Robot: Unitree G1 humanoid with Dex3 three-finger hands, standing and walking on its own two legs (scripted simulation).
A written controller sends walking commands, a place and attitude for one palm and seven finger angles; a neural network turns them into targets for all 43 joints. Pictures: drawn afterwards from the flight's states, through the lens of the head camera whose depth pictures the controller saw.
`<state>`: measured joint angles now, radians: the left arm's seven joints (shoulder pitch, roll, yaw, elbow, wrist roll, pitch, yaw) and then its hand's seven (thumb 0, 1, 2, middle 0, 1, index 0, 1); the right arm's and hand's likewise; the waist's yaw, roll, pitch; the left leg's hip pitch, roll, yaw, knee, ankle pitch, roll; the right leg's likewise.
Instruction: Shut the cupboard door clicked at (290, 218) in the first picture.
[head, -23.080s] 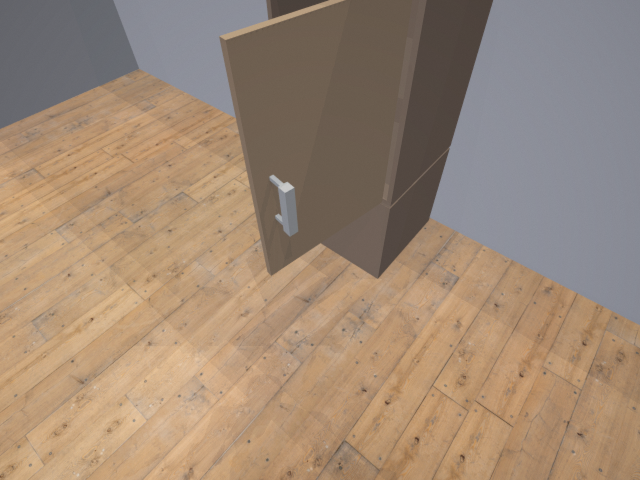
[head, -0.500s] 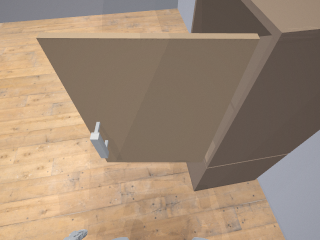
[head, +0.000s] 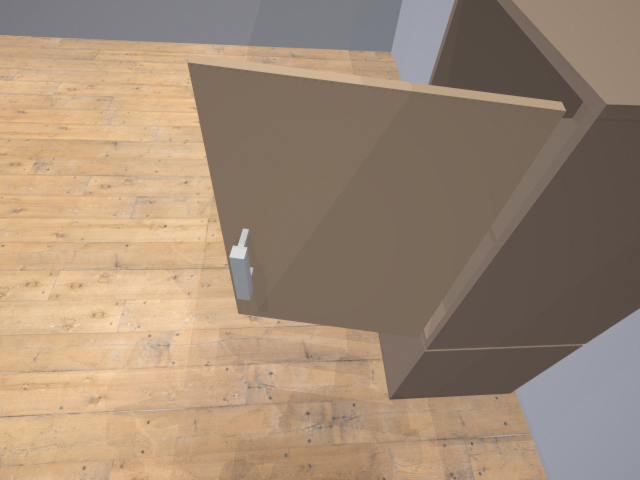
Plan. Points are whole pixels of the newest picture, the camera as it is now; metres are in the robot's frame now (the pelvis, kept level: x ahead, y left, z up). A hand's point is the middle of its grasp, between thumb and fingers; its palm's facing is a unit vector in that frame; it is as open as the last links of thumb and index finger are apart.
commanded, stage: come to a stop and stand still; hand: left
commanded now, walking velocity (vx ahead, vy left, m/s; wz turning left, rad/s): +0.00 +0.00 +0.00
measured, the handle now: (244, 264) +0.45 +0.17 -0.09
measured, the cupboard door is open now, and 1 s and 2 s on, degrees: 80 80 80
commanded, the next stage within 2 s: look again from close up in 0.56 s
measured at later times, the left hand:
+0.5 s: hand out of the picture -0.03 +0.15 -0.18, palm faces +0.02 -0.99 -0.14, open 7.3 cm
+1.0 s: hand out of the picture -0.01 +0.18 -0.18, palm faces +0.00 -0.98 -0.22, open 7.3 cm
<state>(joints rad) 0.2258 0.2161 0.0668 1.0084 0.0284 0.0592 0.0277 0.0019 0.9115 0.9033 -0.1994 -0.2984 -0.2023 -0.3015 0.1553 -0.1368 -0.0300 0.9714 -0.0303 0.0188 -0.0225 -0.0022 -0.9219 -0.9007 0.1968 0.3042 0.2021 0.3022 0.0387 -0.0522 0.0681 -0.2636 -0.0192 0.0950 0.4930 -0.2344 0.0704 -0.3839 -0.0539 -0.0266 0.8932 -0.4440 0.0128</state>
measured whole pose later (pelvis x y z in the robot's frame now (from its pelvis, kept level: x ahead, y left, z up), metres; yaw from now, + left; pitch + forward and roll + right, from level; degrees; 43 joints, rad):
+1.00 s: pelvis -0.01 +0.01 +0.00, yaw -1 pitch +0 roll +0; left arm 0.32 0.14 -0.01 1.07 0.02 -0.03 0.05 0.00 0.91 0.90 -0.20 -0.30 -0.20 -0.30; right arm 0.29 -0.17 0.00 1.08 -0.02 -0.02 -0.01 0.03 -0.94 -0.90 0.20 0.30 0.20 0.30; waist 0.00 0.02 0.02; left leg -0.29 -0.02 0.11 0.53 -0.24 0.07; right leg -0.16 -0.05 -0.04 0.52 -0.35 0.03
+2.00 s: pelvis -0.03 -0.02 -0.12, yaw +1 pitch +18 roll -3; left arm 0.38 0.23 0.10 -0.03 -0.28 -0.32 -0.38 0.01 0.90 0.90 -0.70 -0.85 -0.71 -0.85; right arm 0.17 -0.17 0.01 0.53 0.04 -0.21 -0.04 0.01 -0.90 -0.90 0.20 0.30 0.21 0.30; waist 0.03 0.05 -0.16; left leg -1.10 0.01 -0.01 1.32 -0.53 0.03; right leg -1.03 0.04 -0.11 1.28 -0.58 -0.06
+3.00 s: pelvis -0.02 +0.00 -0.12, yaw +1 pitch +20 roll -5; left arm 0.39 0.27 0.12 -0.01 -0.29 -0.38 -0.31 0.01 0.90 0.90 -1.30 -1.50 -1.30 -1.50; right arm 0.24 -0.24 0.01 0.49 0.03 -0.18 -0.03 0.01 -0.90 -0.90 0.20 0.30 0.20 0.30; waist 0.01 0.04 -0.18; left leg -1.12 0.00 0.00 1.31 -0.54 0.07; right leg -1.02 0.04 -0.11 1.25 -0.57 -0.03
